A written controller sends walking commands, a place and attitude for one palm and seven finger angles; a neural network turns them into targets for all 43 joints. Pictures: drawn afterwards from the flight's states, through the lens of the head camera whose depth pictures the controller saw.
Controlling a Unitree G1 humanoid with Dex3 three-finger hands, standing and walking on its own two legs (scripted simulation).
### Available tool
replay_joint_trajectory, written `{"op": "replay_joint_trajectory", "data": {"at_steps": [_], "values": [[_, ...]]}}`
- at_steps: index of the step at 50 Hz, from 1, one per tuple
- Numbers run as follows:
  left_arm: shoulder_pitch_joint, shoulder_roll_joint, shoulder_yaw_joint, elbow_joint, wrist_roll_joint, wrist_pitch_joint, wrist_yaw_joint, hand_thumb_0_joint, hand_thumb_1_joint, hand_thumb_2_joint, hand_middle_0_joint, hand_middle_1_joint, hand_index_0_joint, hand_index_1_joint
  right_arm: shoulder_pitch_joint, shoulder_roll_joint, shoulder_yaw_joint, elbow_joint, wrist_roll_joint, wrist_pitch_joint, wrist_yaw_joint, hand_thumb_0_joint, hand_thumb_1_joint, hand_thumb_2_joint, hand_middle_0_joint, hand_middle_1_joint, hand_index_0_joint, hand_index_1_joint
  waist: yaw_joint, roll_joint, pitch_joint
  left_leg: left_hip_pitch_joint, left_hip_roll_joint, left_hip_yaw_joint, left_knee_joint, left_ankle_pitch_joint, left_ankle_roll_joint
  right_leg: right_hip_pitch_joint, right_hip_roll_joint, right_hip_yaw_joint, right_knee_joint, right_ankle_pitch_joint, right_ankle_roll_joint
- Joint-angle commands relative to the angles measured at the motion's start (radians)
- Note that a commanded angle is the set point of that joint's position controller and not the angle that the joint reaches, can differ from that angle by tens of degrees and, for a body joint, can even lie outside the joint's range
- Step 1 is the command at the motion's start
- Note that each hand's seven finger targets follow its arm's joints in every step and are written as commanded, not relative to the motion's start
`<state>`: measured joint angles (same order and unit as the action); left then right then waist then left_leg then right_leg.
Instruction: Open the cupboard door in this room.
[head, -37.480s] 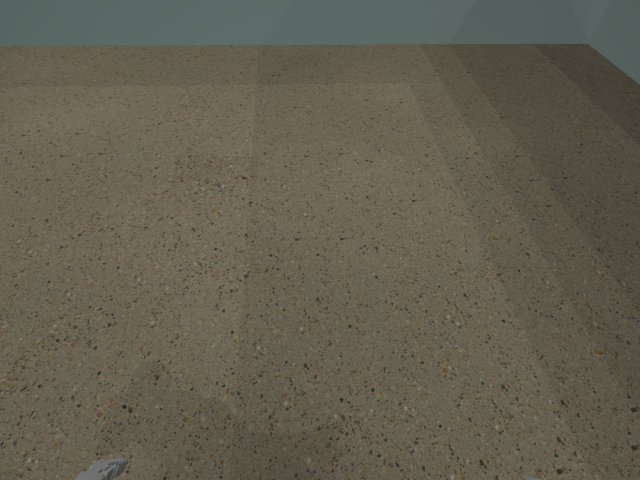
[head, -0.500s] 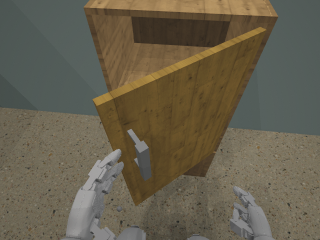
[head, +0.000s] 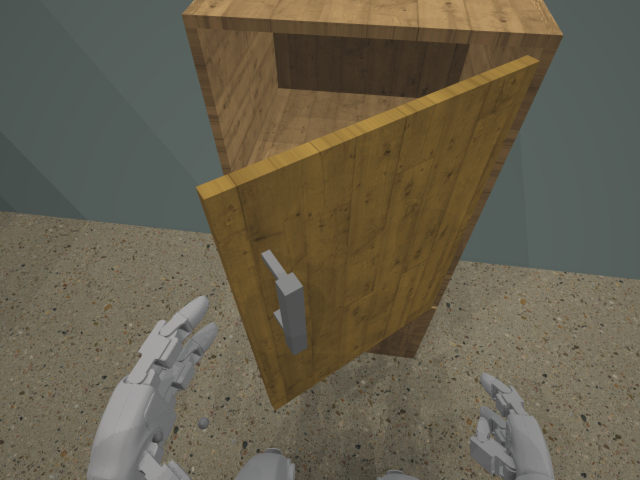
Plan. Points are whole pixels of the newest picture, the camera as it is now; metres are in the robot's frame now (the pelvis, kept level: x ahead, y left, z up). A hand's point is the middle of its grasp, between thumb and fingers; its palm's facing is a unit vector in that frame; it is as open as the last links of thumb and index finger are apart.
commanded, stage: draw the hand back to the body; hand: left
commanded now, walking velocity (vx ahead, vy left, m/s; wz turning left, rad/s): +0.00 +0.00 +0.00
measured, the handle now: (284, 305) +0.30 +0.07 +0.08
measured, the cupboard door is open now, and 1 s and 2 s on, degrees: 41 41 41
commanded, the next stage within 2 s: step back with the hand held close in 1.46 s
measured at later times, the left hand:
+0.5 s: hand (108, 393) +0.17 +0.19 +0.15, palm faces +0.11 -0.96 -0.27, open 15.6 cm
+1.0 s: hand out of the picture +0.22 +0.26 +0.22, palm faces +0.40 -0.82 -0.41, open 10.0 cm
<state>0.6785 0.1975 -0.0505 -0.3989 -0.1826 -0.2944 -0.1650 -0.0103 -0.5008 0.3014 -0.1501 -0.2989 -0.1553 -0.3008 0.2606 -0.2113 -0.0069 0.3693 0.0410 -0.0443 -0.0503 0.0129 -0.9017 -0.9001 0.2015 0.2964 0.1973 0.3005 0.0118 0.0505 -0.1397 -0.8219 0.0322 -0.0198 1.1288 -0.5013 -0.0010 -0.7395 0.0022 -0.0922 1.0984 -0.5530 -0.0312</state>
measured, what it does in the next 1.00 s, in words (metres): rises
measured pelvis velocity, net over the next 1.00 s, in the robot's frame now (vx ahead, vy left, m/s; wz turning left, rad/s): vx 0.03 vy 0.01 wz -0.01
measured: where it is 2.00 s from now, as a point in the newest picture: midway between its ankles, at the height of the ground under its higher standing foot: outside the picture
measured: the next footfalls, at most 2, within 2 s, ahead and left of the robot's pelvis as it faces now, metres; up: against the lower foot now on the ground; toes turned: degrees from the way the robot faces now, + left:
none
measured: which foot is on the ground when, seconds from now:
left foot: down 0.00-1.00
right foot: down 0.00-1.00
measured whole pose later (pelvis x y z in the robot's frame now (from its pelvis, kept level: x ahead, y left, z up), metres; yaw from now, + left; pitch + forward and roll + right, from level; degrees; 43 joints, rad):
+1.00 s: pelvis +0.03 +0.01 +0.08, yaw +0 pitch -3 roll +0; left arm 0.53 0.35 0.28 -0.46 -0.06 -0.02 0.13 0.01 0.46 0.71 -0.19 -0.30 -0.20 -0.30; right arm 0.19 -0.22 0.05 0.59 0.01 -0.11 -0.09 0.01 -0.90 -0.90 0.20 0.30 0.20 0.30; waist 0.07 0.05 0.00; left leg -0.18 0.00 0.03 0.51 -0.28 0.02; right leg -0.11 -0.01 -0.05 0.47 -0.31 0.00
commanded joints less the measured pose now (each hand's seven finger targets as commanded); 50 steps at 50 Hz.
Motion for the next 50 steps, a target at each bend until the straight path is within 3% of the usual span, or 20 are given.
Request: {"op": "replay_joint_trajectory", "data": {"at_steps": [1, 7, 11, 14, 19, 20, 22, 23, 26, 32, 42, 50], "values": [[0.058, 0.085, 0.095, -0.259, -0.023, -0.037, 0.019, 0.0, -0.5, 0.3, -0.15, -0.3, -0.15, -0.3, -0.075, -0.092, -0.039, -0.183, 0.007, -0.045, -0.014, 0.0, -0.9, -0.9, 0.2, 0.3, 0.2, 0.3, 0.008, -0.034, -0.13, 0.183, -0.041, -0.015, -0.216, 0.189, 0.026, 0.115, 0.029, 0.043, -0.232, 0.234, 0.011], [0.032, 0.094, 0.114, -0.258, -0.05, 0.007, -0.008, 0.0, -0.5, 0.3, -0.15, -0.3, -0.15, -0.3, -0.085, -0.102, -0.026, -0.178, 0.012, -0.059, -0.02, 0.0, -0.9, -0.9, 0.2, 0.3, 0.2, 0.3, -0.008, -0.046, -0.049, 0.202, -0.04, -0.015, -0.253, 0.133, 0.028, 0.12, 0.025, 0.05, -0.301, 0.163, 0.02], [0.013, 0.146, 0.187, -0.277, -0.075, 0.019, -0.027, 0.0, -0.5, 0.3, -0.15, -0.3, -0.15, -0.3, -0.084, -0.107, -0.02, -0.16, 0.013, -0.077, -0.025, 0.0, -0.9, -0.9, 0.2, 0.3, 0.2, 0.3, 0.005, -0.03, -0.067, 0.235, -0.041, -0.014, -0.271, 0.165, 0.029, 0.172, 0.024, 0.054, -0.324, 0.194, 0.016], [0.007, 0.154, 0.22, -0.281, -0.1, 0.03, -0.047, 0.0, -0.5, 0.3, -0.15, -0.3, -0.15, -0.3, -0.09, -0.107, -0.017, -0.148, 0.02, -0.093, -0.027, 0.0, -0.9, -0.9, 0.2, 0.3, 0.2, 0.3, 0.007, -0.021, -0.055, 0.261, -0.041, -0.014, -0.291, 0.174, 0.027, 0.187, 0.024, 0.05, -0.345, 0.21, 0.018], [-0.01, 0.17, 0.253, -0.286, -0.124, 0.067, -0.077, 0.0, -0.325, 0.375, -0.156, -0.3, -0.156, -0.3, -0.1, -0.114, -0.012, -0.121, 0.025, -0.126, -0.028, 0.0, -0.9, -0.9, 0.2, 0.3, 0.2, 0.3, 0.011, -0.004, -0.043, 0.314, -0.039, -0.021, -0.331, 0.209, 0.029, 0.223, 0.026, 0.035, -0.374, 0.262, 0.019], [-0.014, 0.319, 0.299, -0.381, 0.036, 0.11, 0.084, 0.0, -0.29, 0.39, -0.158, -0.3, -0.158, -0.3, -0.1, -0.107, -0.009, -0.139, 0.008, -0.109, -0.062, 0.0, -0.9, -0.9, 0.2, 0.3, 0.2, 0.3, 0.073, -0.004, -0.043, 0.321, -0.023, -0.002, -0.377, 0.21, 0.023, 0.25, 0.004, 0.089, -0.434, 0.254, 0.001], [0.028, 0.191, 0.224, -0.346, 0.081, 0.178, 0.198, 0.0, -0.22, 0.42, -0.16, -0.3, -0.16, -0.3, -0.096, -0.088, 0.01, -0.112, -0.003, -0.101, -0.073, 0.0, -0.9, -0.9, 0.2, 0.3, 0.2, 0.3, 0.038, 0.014, 0.037, 0.358, -0.027, 0.0, -0.403, 0.183, 0.024, 0.244, -0.004, 0.067, -0.472, 0.21, 0.006], [0.02, 0.189, 0.221, -0.325, 0.094, 0.2, 0.225, 0.0, -0.185, 0.435, -0.161, -0.3, -0.161, -0.3, -0.101, -0.088, 0.01, -0.102, -0.004, -0.093, -0.076, 0.0, -0.9, -0.9, 0.2, 0.3, 0.2, 0.3, 0.031, 0.0, 0.068, 0.367, -0.022, 0.001, -0.413, 0.171, 0.025, 0.242, -0.005, 0.062, -0.492, 0.195, 0.009], [-0.018, 0.23, 0.253, -0.349, 0.124, 0.211, 0.276, 0.0, -0.08, 0.48, -0.165, -0.3, -0.165, -0.3, -0.117, -0.1, 0.012, -0.081, -0.012, -0.096, -0.082, 0.0, -0.9, -0.9, 0.2, 0.3, 0.2, 0.3, 0.034, -0.015, 0.03, 0.441, -0.023, -0.001, -0.454, 0.208, 0.03, 0.308, -0.009, 0.057, -0.531, 0.227, 0.01], [-0.106, 0.242, 0.277, -0.329, 0.142, 0.211, 0.312, 0.0, 0.13, 0.57, -0.173, -0.3, -0.173, -0.3, -0.142, -0.108, 0.023, -0.028, -0.022, -0.121, -0.082, 0.0, -0.9, -0.9, 0.2, 0.3, 0.2, 0.3, 0.033, 0.022, 0.065, 0.54, -0.019, -0.016, -0.568, 0.232, 0.027, 0.392, -0.011, 0.045, -0.587, 0.26, 0.012], [-0.155, 0.273, 0.383, -0.271, 0.129, 0.208, 0.312, 0.0, 0.48, 0.72, -0.185, -0.3, -0.185, -0.3, -0.178, -0.112, 0.02, 0.044, -0.03, -0.129, -0.059, 0.0, -0.9, -0.9, 0.2, 0.3, 0.2, 0.3, 0.051, 0.0, 0.088, 0.65, -0.012, -0.008, -0.682, 0.418, 0.017, 0.551, -0.008, 0.037, -0.66, 0.43, 0.011], [-0.245, 0.323, 0.476, -0.278, 0.12, 0.197, 0.312, 0.0, 0.76, 0.84, -0.195, -0.3, -0.195, -0.3, -0.188, -0.118, 0.009, 0.069, -0.035, -0.112, -0.045, 0.0, -0.9, -0.9, 0.2, 0.3, 0.2, 0.3, 0.058, 0.026, 0.059, 0.72, -0.012, 0.007, -0.717, 0.508, 0.017, 0.615, -0.005, 0.047, -0.703, 0.507, 0.011]]}}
